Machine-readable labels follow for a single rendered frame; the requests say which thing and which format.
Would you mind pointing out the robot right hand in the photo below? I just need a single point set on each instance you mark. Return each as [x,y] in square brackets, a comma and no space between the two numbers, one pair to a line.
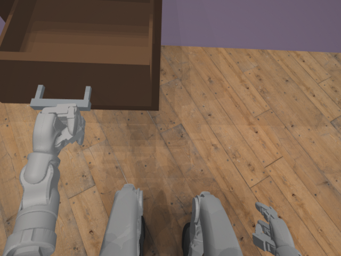
[276,233]

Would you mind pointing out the handle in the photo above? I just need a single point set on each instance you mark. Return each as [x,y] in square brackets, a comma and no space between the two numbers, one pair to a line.
[39,104]

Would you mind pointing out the robot right thigh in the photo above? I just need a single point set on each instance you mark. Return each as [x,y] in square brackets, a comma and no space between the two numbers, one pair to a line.
[219,238]

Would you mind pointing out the robot left hand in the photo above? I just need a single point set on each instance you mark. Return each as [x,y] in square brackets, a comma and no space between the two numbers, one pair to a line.
[63,119]

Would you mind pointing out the drawer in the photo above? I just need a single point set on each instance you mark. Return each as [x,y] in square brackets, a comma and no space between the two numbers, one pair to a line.
[67,45]

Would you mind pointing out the robot right shin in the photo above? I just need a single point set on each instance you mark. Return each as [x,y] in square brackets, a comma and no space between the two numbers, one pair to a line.
[196,239]

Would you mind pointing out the left robot forearm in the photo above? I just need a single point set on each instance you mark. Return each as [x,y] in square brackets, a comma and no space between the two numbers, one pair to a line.
[34,229]

